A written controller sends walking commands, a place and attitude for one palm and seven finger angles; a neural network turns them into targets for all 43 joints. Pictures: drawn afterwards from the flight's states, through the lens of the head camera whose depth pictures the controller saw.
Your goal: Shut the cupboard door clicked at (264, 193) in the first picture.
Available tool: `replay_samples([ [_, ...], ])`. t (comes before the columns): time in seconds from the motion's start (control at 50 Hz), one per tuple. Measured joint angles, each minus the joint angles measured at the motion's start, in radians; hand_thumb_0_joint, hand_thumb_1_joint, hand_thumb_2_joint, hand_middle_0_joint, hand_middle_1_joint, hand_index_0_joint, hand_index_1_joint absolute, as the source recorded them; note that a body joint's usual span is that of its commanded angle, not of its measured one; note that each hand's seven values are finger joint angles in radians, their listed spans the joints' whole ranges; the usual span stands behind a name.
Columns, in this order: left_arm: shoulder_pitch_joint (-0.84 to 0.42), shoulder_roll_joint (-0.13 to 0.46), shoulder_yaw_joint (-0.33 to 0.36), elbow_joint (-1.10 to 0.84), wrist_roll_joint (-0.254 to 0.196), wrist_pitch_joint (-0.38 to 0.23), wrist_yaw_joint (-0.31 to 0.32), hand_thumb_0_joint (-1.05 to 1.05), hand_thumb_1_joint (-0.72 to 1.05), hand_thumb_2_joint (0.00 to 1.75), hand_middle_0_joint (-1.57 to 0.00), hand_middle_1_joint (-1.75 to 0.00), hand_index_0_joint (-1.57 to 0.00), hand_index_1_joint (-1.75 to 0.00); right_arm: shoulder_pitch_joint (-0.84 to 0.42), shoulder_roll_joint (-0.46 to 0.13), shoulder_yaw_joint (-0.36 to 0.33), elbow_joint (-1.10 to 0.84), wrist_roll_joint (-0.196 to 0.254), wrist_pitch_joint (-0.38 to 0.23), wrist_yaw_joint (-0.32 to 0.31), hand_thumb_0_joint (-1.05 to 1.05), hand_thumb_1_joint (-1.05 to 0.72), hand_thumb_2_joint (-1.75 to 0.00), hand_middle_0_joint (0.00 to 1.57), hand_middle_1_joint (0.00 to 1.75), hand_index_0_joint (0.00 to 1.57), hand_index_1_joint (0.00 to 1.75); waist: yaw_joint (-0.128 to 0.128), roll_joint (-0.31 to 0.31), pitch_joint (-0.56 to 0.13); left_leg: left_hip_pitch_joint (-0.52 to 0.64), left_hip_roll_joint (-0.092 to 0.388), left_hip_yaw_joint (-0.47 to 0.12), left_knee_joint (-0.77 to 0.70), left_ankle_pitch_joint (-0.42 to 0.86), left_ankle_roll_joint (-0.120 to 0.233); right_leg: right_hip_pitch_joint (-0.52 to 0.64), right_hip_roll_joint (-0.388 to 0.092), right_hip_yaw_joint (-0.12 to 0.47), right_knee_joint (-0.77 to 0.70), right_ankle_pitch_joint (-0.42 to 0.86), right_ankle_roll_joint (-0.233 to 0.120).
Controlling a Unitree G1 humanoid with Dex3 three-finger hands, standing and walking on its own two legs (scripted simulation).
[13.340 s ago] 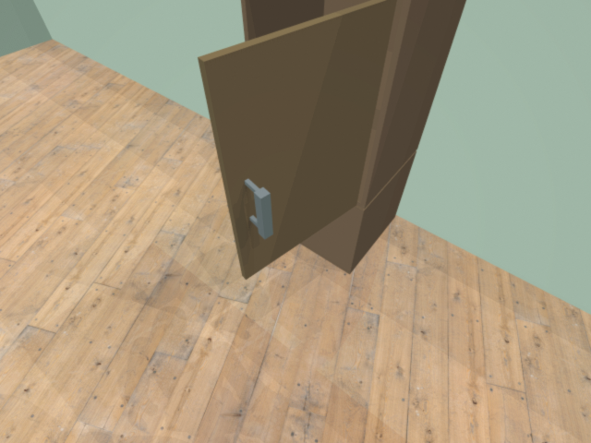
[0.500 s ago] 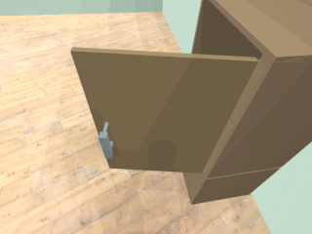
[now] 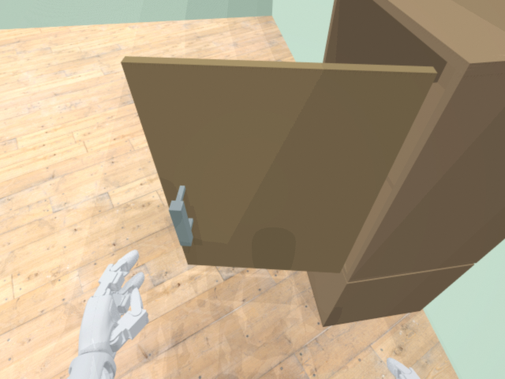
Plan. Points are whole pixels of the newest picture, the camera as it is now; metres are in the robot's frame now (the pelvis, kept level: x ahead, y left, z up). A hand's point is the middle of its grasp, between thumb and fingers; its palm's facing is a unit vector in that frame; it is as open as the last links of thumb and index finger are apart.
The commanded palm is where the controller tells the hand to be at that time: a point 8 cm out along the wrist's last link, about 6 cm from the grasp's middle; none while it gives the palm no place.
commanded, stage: raise the hand and make a fist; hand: left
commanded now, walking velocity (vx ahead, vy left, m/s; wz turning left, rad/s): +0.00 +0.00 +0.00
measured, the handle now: (184, 216) +0.44 +0.15 -0.04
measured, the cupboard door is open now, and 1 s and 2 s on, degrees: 78 78 78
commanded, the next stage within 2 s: bring the fist close to the handle in 1.72 s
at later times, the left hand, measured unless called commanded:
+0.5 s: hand (159, 358) +0.18 +0.15 -0.05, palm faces -0.09 -1.00 -0.01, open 4.8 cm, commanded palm +0.15 +0.21 -0.04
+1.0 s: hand (134, 356) +0.18 +0.19 -0.04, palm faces -0.02 -1.00 -0.02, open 3.1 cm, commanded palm +0.16 +0.24 -0.04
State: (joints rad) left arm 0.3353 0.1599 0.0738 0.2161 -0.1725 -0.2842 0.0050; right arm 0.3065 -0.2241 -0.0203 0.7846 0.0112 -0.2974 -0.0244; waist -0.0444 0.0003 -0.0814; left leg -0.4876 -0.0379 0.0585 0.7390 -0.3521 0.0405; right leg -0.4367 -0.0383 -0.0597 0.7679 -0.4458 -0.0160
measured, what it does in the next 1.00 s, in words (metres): lowers itself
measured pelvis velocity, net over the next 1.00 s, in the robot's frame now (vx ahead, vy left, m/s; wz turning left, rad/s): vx -0.04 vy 0.01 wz -0.01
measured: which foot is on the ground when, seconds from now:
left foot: down 0.00-1.00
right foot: down 0.00-1.00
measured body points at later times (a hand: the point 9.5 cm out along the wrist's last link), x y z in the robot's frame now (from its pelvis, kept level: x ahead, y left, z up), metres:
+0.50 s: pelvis -0.05 -0.02 -0.09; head +0.02 -0.01 +0.35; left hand +0.18 +0.20 -0.05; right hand +0.14 -0.23 -0.17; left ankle +0.01 +0.09 -0.71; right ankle -0.02 -0.11 -0.71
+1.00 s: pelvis -0.04 +0.01 -0.09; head +0.03 +0.03 +0.36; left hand +0.17 +0.24 -0.04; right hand +0.16 -0.23 -0.15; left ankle +0.01 +0.09 -0.71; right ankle -0.02 -0.11 -0.71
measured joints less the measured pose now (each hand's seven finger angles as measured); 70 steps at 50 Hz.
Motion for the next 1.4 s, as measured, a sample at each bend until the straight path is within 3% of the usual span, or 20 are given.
replay_samples([
  [0.08,-0.065,-0.009,0.041,0.025,-0.044,-0.279,-0.222,0.01,0.92,0.90,-0.29,-0.40,-0.30,-0.41,-0.083,-0.008,-0.028,-0.106,-0.017,0.004,0.045,0.01,-0.90,-0.89,0.20,0.30,0.20,0.30,0.015,-0.033,-0.066,-0.254,0.029,0.016,0.220,-0.066,-0.005,-0.268,0.017,0.015,0.233,-0.051,-0.014],
  [0.12,-0.058,-0.001,0.044,0.029,-0.054,-0.320,-0.306,0.00,0.91,0.90,-0.33,-0.44,-0.33,-0.44,-0.115,-0.019,-0.040,-0.169,-0.011,0.021,0.052,0.01,-0.90,-0.89,0.20,0.30,0.20,0.30,0.028,-0.046,-0.073,-0.353,0.039,0.012,0.324,-0.075,-0.015,-0.365,0.024,0.014,0.334,-0.056,-0.023],
  [0.18,-0.011,0.011,0.042,0.027,-0.078,-0.266,-0.336,0.01,0.91,0.90,-0.38,-0.49,-0.38,-0.50,-0.147,-0.039,-0.046,-0.246,0.007,0.048,0.038,0.01,-0.90,-0.89,0.20,0.30,0.20,0.30,0.049,-0.045,-0.074,-0.460,0.044,-0.004,0.449,-0.138,-0.016,-0.462,0.027,-0.002,0.454,-0.127,-0.032],
  [0.24,0.057,0.030,0.047,-0.047,-0.080,-0.220,-0.284,0.01,0.90,0.90,-0.44,-0.55,-0.44,-0.56,-0.163,-0.045,-0.039,-0.288,0.009,0.051,0.015,0.01,-0.90,-0.89,0.20,0.30,0.20,0.30,0.074,-0.028,-0.067,-0.529,0.054,-0.034,0.523,-0.155,-0.022,-0.513,0.034,-0.031,0.508,-0.144,-0.041],
  [0.34,0.081,0.063,0.036,-0.198,-0.089,-0.257,-0.253,0.02,0.90,0.90,-0.52,-0.65,-0.52,-0.65,-0.163,-0.027,0.006,-0.280,0.003,0.033,-0.014,0.01,-0.90,-0.89,0.20,0.30,0.20,0.30,0.098,0.007,-0.066,-0.595,0.060,-0.084,0.579,-0.161,-0.031,-0.549,0.044,-0.081,0.529,-0.146,-0.053],
  [0.38,0.046,0.070,0.025,-0.216,-0.092,-0.244,-0.275,0.02,0.90,0.90,-0.56,-0.69,-0.56,-0.69,-0.158,-0.013,0.027,-0.266,0.006,0.035,-0.021,0.01,-0.90,-0.89,0.20,0.30,0.20,0.30,0.098,0.020,-0.068,-0.611,0.062,-0.095,0.586,-0.159,-0.033,-0.559,0.047,-0.091,0.528,-0.142,-0.054],
  [0.44,-0.004,0.074,0.012,-0.208,-0.093,-0.165,-0.303,0.02,0.90,0.90,-0.61,-0.75,-0.62,-0.75,-0.137,0.013,0.047,-0.254,0.015,0.053,-0.025,0.01,-0.90,-0.89,0.20,0.30,0.21,0.30,0.087,0.033,-0.071,-0.615,0.065,-0.095,0.579,-0.154,-0.032,-0.563,0.051,-0.091,0.517,-0.133,-0.052],
  [0.5,-0.017,0.072,0.015,-0.193,-0.089,-0.080,-0.295,0.02,0.90,0.90,-0.67,-0.81,-0.67,-0.81,-0.104,0.035,0.053,-0.249,0.020,0.076,-0.028,0.01,-0.90,-0.89,0.20,0.30,0.21,0.30,0.068,0.039,-0.072,-0.598,0.070,-0.083,0.556,-0.149,-0.028,-0.551,0.055,-0.078,0.494,-0.123,-0.047],
  [0.54,-0.005,0.069,0.028,-0.191,-0.089,-0.057,-0.273,0.02,0.90,0.90,-0.71,-0.85,-0.71,-0.85,-0.080,0.042,0.049,-0.246,0.019,0.086,-0.028,0.01,-0.90,-0.89,0.20,0.30,0.21,0.30,0.056,0.040,-0.073,-0.582,0.072,-0.072,0.538,-0.148,-0.024,-0.540,0.056,-0.067,0.478,-0.118,-0.042],
  [0.64,0.039,0.063,0.057,-0.198,-0.091,-0.115,-0.230,0.02,0.90,0.90,-0.80,-0.95,-0.80,-0.95,-0.036,0.026,0.028,-0.232,0.009,0.090,-0.026,0.01,-0.90,-0.89,0.20,0.30,0.21,0.30,0.043,0.036,-0.083,-0.568,0.070,-0.055,0.518,-0.150,-0.015,-0.532,0.054,-0.050,0.460,-0.114,-0.031],
  [0.76,0.065,0.065,0.042,-0.200,-0.095,-0.175,-0.248,0.02,0.90,0.90,-0.91,-1.07,-0.91,-1.07,-0.040,-0.017,0.004,-0.229,0.008,0.091,-0.025,0.01,-0.90,-0.89,0.20,0.30,0.20,0.30,0.042,0.034,-0.085,-0.585,0.061,-0.050,0.535,-0.160,0.000,-0.546,0.046,-0.045,0.473,-0.123,-0.019],
  [1.12,0.061,0.082,0.034,-0.234,-0.084,-0.144,-0.256,0.02,0.90,0.90,-1.23,-1.42,-1.23,-1.42,-0.107,0.006,0.042,-0.310,0.006,0.123,-0.014,0.01,-0.90,-0.89,0.20,0.30,0.21,0.30,0.062,0.029,-0.093,-0.587,0.053,-0.063,0.544,-0.164,0.016,-0.528,0.041,-0.057,0.456,-0.118,-0.002],
  [1.4,0.044,0.099,0.065,-0.220,-0.105,-0.129,-0.278,0.02,0.90,0.90,-1.30,-1.49,-1.30,-1.50,-0.069,-0.006,0.042,-0.287,0.012,0.125,-0.015,0.01,-0.90,-0.89,0.20,0.30,0.21,0.30,0.053,0.035,-0.095,-0.594,0.055,-0.063,0.546,-0.165,0.019,-0.534,0.043,-0.056,0.454,-0.116,0.000],
])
